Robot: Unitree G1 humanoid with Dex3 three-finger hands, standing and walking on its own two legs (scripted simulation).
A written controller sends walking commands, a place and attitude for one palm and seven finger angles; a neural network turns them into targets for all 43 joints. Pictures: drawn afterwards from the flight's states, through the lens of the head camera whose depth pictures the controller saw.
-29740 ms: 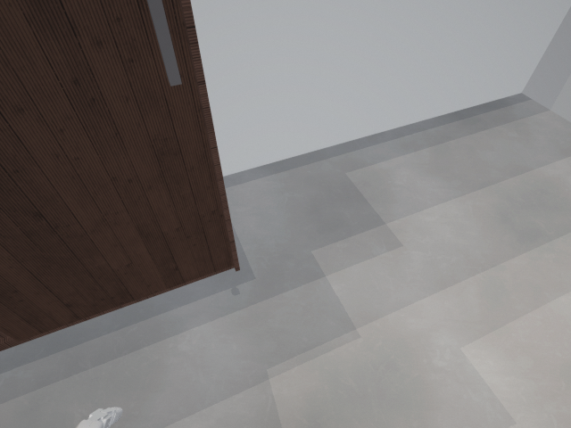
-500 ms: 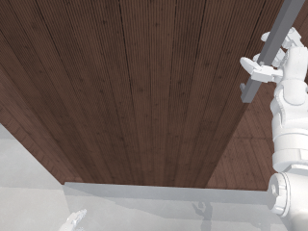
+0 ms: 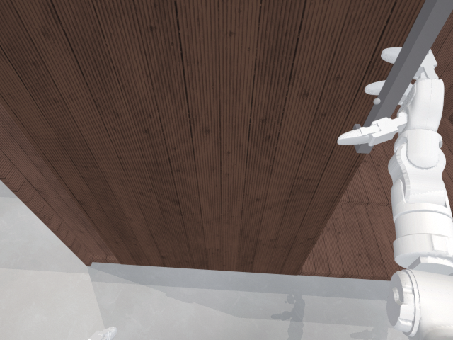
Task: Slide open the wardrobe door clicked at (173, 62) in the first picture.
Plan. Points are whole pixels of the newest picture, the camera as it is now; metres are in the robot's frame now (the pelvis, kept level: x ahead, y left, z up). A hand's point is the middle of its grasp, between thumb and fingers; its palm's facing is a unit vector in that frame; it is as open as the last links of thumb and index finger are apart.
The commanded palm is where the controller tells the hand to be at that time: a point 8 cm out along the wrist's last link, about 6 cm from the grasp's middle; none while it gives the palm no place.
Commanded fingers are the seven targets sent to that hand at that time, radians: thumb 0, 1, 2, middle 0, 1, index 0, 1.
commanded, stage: slip the hand off the handle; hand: right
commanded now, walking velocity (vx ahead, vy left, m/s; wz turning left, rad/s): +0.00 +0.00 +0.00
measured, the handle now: (391, 75) +0.48 -0.20 +0.25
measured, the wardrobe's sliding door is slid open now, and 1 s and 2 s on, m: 0.60 0.60 0.60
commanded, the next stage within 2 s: draw the hand back to the body in 1.22 s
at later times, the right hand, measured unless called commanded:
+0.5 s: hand (433, 106) +0.43 -0.25 +0.23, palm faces +0.27 +0.95 -0.12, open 14.7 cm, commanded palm +0.40 -0.30 +0.22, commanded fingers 0.00 0.55 -0.20 0.25 1.15 0.25 1.15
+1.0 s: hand out of the picture +0.35 -0.26 +0.22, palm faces +0.29 +0.95 -0.10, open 14.7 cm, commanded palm +0.32 -0.30 +0.22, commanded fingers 0.00 0.55 -0.20 0.25 1.15 0.25 1.15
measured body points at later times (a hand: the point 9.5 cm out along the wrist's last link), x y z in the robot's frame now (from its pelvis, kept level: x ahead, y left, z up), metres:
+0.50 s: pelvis +0.03 +0.00 +0.00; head +0.03 +0.00 +0.45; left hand +0.13 +0.27 -0.11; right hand +0.41 -0.30 +0.24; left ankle +0.03 +0.10 -0.74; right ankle +0.03 -0.12 -0.74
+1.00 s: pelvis +0.03 +0.01 +0.00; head +0.01 +0.02 +0.45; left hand +0.18 +0.25 -0.10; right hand +0.33 -0.31 +0.23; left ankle +0.03 +0.10 -0.74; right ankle +0.03 -0.12 -0.74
